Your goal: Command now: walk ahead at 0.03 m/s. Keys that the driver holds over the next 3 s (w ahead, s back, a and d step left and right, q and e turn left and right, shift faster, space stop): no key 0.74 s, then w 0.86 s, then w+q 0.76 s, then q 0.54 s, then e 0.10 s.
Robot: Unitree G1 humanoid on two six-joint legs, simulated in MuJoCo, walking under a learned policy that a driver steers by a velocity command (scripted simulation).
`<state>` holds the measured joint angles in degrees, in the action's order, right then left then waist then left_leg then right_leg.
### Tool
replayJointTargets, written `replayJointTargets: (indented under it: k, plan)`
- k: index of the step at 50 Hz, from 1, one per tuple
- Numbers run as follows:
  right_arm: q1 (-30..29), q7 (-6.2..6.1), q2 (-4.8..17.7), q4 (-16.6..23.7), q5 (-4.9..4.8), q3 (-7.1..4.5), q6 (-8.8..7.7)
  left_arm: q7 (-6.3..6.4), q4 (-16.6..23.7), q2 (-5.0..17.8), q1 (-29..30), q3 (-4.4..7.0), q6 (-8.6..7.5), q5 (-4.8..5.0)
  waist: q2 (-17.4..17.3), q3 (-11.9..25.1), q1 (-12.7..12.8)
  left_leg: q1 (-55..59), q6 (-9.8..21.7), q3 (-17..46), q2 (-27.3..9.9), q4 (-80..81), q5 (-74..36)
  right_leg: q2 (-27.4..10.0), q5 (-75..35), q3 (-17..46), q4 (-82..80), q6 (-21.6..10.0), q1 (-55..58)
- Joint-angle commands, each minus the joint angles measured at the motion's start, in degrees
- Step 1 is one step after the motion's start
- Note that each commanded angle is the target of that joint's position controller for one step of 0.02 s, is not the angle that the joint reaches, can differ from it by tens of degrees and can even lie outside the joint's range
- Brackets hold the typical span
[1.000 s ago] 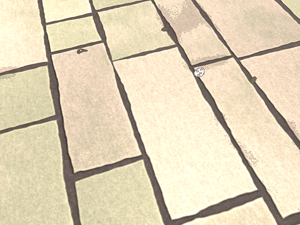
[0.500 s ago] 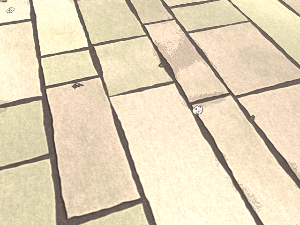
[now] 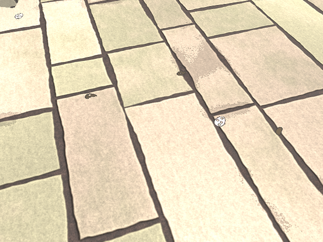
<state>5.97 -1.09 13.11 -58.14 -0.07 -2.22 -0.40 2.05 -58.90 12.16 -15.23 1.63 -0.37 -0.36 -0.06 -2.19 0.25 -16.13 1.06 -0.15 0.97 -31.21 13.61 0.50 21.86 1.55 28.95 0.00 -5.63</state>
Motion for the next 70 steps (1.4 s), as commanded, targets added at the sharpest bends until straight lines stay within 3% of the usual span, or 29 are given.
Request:
replayJointTargets:
  k: [1, 15, 37, 38, 40, 41, 43, 45, 46, 47, 48, 50, 51, 52, 53, 54, 55, 57, 58, 59, 62, 65, 70]
  plan:
    - [-1.7, -0.11, 6.3, 1.6, -0.15, -1.07, -0.28, 0.05, 0.4, 5.8, -2.6, 0.81, -0.38, 0.08, 0.0, 2.6, -0.1, 8.8, 2.9, 3.4, -3.1, 3.1, -17.2, -1.7, -14.7, 1.3, -5.4, -0.7, -6.9]
    - [-0.8, -0.79, 5.4, -1.7, -0.11, -1.00, 0.82, 0.50, -3.2, 4.1, -4.4, -0.01, -0.28, -0.01, 0.1, 0.4, -0.3, 8.2, 2.3, 3.5, -2.6, 5.4, -11.9, -1.6, -10.8, 0.4, -7.4, -0.5, -8.0]
    - [2.2, -1.25, 4.3, -3.3, -0.11, -0.59, 0.88, 0.75, -4.8, 2.4, -8.4, -0.35, -0.87, 0.10, 0.1, -0.8, -0.4, 6.5, 2.3, 3.9, -2.5, 6.8, -6.5, -1.5, -6.8, -0.1, -8.0, -0.7, -10.2]
    - [3.2, -1.26, 3.7, -3.9, -0.06, -0.44, 0.91, 0.77, -5.5, 1.8, -9.7, -0.46, -0.81, 0.15, 0.1, 0.4, -0.3, 6.9, 2.3, 3.5, -1.9, 7.1, -0.1, -1.0, -1.7, -0.6, -8.3, -0.9, -9.7]
    - [4.2, -1.36, 4.8, -4.2, -0.59, -0.94, 0.90, 1.07, -4.8, 3.1, -9.5, 0.02, -0.66, 0.58, 0.7, -1.9, -0.3, 3.2, 2.9, 2.3, -0.2, 5.8, 18.0, -0.6, 11.6, -0.2, -7.4, -2.9, -12.0]
    - [3.9, -1.30, 5.0, -3.9, -0.67, -1.05, 0.54, 1.20, -4.1, 3.4, -9.5, 0.15, -0.81, 0.78, 0.6, -3.9, 0.0, 0.3, 3.4, 2.8, -0.4, 5.5, 23.9, -1.3, 17.1, 0.9, -7.5, -4.2, -13.4]
    - [2.8, -0.82, 4.1, -2.8, -1.03, -0.98, -1.07, 1.14, -3.7, 4.2, -11.3, 0.47, -1.86, 1.33, 1.8, -6.5, 1.0, -3.9, 3.7, 3.1, -0.8, 3.3, 24.2, -4.5, 21.3, 5.7, -9.5, -6.8, -13.8]
    - [-0.6, 0.11, 2.3, -1.0, -1.36, -0.70, -3.07, 0.76, -4.3, 7.3, -15.0, 1.59, -2.98, 1.77, 7.9, -7.3, 2.9, -11.1, 2.2, -1.3, 1.0, -5.8, 13.7, -12.0, 23.9, 16.6, -16.4, -11.0, -7.0]
    - [-1.6, 0.62, 1.8, -0.3, -1.59, -0.56, -3.88, 0.58, -3.8, 9.2, -13.6, 2.33, -3.36, 1.92, 10.9, -8.9, 2.4, -14.5, 2.3, -2.8, 0.2, -10.7, 8.3, -16.9, 22.4, 22.5, -19.1, -13.1, -5.3]
    - [-1.8, 1.00, 2.4, 0.0, -1.54, -0.65, -4.53, 0.40, -3.0, 8.7, -12.6, 2.38, -3.62, 1.83, 9.7, -9.5, 2.0, -15.8, 3.1, -1.9, -1.3, -12.5, 8.6, -18.5, 19.1, 23.8, -19.4, -13.7, -5.0]
    - [-0.7, 1.32, 1.9, 0.2, -1.90, -0.52, -5.11, 0.14, -2.5, 8.3, -11.4, 2.29, -3.92, 1.92, 9.7, -10.1, 0.8, -14.7, 3.9, -1.7, -2.0, -10.2, 10.0, -18.5, 14.8, 22.7, -18.1, -13.1, -5.3]
    - [6.3, 1.58, 2.6, -2.1, -2.42, -1.15, -5.76, -0.48, -1.1, 7.2, -8.0, 1.96, -3.78, 2.17, 8.2, -8.4, -3.3, -0.4, 4.4, -4.1, 0.0, 1.4, 7.6, -13.2, 5.5, 14.1, -12.9, -9.2, -10.0]
    - [12.7, 1.49, 4.4, -4.4, -2.15, -2.21, -5.70, -0.63, 0.0, 7.7, -6.1, 2.00, -3.92, 1.92, 6.5, -5.0, -5.8, 10.4, 4.4, -3.0, 1.1, 2.7, 3.4, -9.7, -5.9, 9.7, -6.9, -7.5, -14.3]
    - [21.6, 1.38, 9.0, -6.4, -1.78, -3.81, -5.77, -0.76, 1.8, 5.6, -3.6, 1.38, -4.52, 2.05, -3.5, -1.5, -9.3, 21.0, 8.4, 11.7, -6.7, 9.3, 7.3, -3.1, -15.9, 1.3, 10.8, -3.9, -22.8]
    - [29.7, 1.78, 13.6, -7.4, -1.65, -4.73, -5.79, -0.60, 3.6, 2.2, -4.2, 0.52, -5.73, 1.77, -17.3, 4.2, -10.6, 30.8, 16.0, 36.3, -19.9, 18.9, 8.7, 3.0, 0.5, -2.6, 31.8, -0.8, -33.9]
    - [25.5, 1.92, 8.2, -6.7, -0.62, -2.63, -6.34, -0.94, 4.2, 3.9, -3.0, 1.06, -6.61, 2.59, -10.8, 2.4, -7.3, 28.5, 16.6, 41.2, -23.1, 20.2, 8.3, 0.8, 7.2, 4.0, 43.0, -2.2, -39.5]
    - [20.5, 1.98, 5.5, -4.9, -0.50, -1.63, -6.72, -1.51, 4.4, 4.4, -2.3, 1.23, -7.04, 3.39, -6.6, -1.3, -5.1, 24.8, 15.0, 34.0, -21.9, 19.6, 4.9, -2.1, 3.2, 5.1, 46.7, -4.0, -41.8]
    - [15.9, 2.51, 4.0, -3.0, -0.20, -0.54, -6.65, -1.81, 4.5, 4.9, -0.8, 1.94, -7.26, 2.70, -2.0, -3.0, -2.6, 20.4, 11.7, 21.3, -17.3, 20.9, -2.5, -6.3, -5.7, 3.3, 42.0, -5.3, -41.1]
    - [16.1, 2.46, 3.0, -3.0, 0.09, -0.01, -6.28, -1.91, 4.7, 5.8, -0.4, 2.58, -6.91, 2.20, -2.6, -2.6, -2.0, 18.6, 10.4, 16.4, -15.0, 21.6, -6.7, -7.3, -8.1, 2.2, 39.5, -5.1, -38.7]
    - [17.2, 2.20, 3.2, -3.1, 0.17, 0.13, -5.89, -2.16, 4.8, 5.1, -0.2, 2.65, -6.49, 2.20, -3.9, -2.5, -1.8, 17.4, 10.0, 13.6, -13.9, 22.1, -10.6, -7.6, -8.9, 1.1, 37.2, -4.4, -37.0]
    - [19.4, 0.92, 5.4, -3.2, 0.23, 0.14, -5.20, -2.38, 7.1, 3.1, 5.3, 2.24, -5.37, 1.82, -3.2, -3.9, -1.9, 15.2, 10.3, 9.3, -13.0, 24.1, -15.6, -7.7, -12.6, -1.3, 28.8, -1.6, -38.5]
    - [19.4, 0.07, 7.1, -2.2, 0.36, -0.07, -4.77, -2.69, 10.6, 2.0, 14.2, 1.28, -5.43, 1.59, -3.4, -5.5, -3.4, 11.2, 9.9, 5.9, -11.8, 25.8, -15.5, -6.2, -20.0, -2.9, 14.6, -0.4, -35.2]
    - [22.9, -0.13, 7.8, -3.0, -0.91, -0.76, -4.65, -4.06, 13.7, 3.8, 21.6, 0.99, -5.61, 2.15, -4.1, -7.0, -3.9, 15.3, 9.1, 3.8, -14.3, 25.7, -16.4, -4.3, -24.1, -3.1, 3.9, -2.3, -31.2]
